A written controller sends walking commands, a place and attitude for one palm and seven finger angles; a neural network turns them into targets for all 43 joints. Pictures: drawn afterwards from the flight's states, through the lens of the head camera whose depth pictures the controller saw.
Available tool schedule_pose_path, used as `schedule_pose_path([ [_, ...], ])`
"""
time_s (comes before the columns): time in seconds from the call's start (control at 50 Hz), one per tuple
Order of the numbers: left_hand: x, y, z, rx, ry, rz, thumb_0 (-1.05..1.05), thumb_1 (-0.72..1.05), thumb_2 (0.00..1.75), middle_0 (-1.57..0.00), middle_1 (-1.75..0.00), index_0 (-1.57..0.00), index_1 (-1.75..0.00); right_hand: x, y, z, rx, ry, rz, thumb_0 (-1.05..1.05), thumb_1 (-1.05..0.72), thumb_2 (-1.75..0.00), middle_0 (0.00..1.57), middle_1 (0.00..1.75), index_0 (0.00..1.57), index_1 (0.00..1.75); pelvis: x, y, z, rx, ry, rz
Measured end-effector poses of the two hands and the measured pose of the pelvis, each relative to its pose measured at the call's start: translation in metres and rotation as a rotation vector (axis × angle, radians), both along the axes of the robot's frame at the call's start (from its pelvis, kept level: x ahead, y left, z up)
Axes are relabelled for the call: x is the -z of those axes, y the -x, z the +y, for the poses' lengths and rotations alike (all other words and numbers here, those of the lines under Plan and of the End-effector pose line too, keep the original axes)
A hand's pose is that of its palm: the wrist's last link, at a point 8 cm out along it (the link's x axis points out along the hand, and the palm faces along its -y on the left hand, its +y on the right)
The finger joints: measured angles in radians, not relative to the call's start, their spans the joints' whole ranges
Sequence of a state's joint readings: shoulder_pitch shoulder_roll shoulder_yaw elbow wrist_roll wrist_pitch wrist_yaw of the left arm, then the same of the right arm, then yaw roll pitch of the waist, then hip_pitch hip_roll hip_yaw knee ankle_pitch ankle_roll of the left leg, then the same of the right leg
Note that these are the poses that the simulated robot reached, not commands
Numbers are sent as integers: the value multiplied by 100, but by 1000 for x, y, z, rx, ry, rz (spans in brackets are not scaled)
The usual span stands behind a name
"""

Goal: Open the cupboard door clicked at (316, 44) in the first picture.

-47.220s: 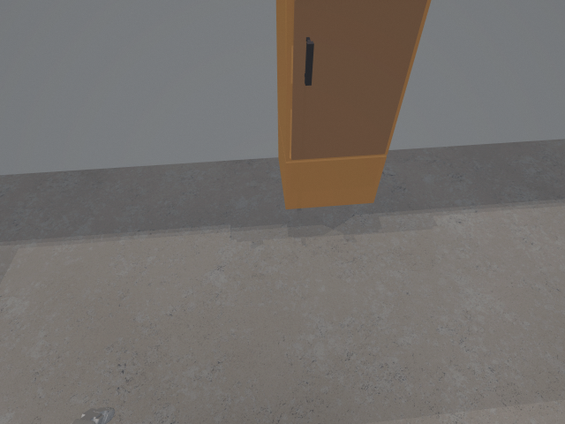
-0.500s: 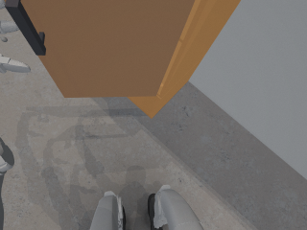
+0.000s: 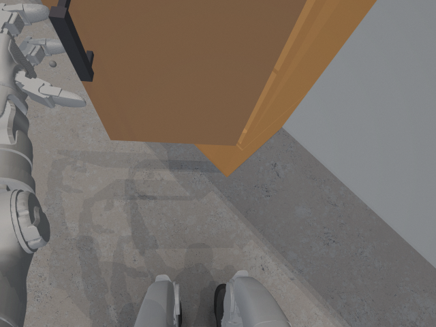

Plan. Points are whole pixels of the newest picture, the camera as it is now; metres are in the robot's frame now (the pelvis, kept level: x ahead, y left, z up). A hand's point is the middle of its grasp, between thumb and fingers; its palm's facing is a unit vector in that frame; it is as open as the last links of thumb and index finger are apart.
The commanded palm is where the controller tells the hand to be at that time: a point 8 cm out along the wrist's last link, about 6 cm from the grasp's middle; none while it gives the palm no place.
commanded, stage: slide the fingers in behind the handle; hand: left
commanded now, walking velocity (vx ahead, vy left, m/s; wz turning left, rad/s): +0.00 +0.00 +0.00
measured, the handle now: (77, 39) +0.58 +0.22 +0.07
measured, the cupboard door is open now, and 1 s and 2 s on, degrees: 47 45 65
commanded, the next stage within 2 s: close the thumb around the handle in 0.52 s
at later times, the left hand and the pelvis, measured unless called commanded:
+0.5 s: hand (77, 61) +0.54 +0.21 +0.07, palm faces -0.02 -1.00 -0.02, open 14.0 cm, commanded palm +0.52 +0.24 +0.06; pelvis +0.00 +0.00 +0.00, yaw -2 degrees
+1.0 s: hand (78, 62) +0.53 +0.21 +0.07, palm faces -0.02 -1.00 -0.01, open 9.9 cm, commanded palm +0.52 +0.24 +0.06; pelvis +0.00 +0.01 +0.00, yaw -2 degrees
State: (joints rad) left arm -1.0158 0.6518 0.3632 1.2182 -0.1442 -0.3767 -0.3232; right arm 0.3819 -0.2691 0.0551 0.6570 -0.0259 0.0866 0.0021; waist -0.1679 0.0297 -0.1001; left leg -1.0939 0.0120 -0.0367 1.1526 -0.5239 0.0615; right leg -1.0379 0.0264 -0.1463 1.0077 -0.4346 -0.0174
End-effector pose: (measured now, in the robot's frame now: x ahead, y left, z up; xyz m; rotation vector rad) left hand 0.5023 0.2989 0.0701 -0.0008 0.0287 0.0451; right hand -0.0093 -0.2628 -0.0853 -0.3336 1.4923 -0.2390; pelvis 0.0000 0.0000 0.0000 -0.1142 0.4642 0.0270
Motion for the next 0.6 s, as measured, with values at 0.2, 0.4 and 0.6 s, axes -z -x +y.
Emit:
schedule_pose_path([
  [0.2, 4, -5, -24, 67, -20, 12, -1, -51, 30, -30, -120, -13, -117, 4, -3, 1, -8, -12, -3, 1, -90, -89, 20, 30, 20, 30, 1, 0, 0, -7, -1, 0],
  [0.4, 7, -15, -33, 45, -9, 4, -1, -50, 30, -30, -120, -26, -121, 3, 8, 4, 54, -13, -56, 0, -91, -89, 20, 30, 20, 30, 3, 1, 0, 39, -11, -6],
  [0.6, 5, -14, -30, 68, -3, 19, -1, -50, 30, -30, -120, -30, -120, 2, 27, 9, 89, -24, -11, 1, -90, -89, 20, 30, 20, 30, 1, 1, 1, 51, -16, -9],
])
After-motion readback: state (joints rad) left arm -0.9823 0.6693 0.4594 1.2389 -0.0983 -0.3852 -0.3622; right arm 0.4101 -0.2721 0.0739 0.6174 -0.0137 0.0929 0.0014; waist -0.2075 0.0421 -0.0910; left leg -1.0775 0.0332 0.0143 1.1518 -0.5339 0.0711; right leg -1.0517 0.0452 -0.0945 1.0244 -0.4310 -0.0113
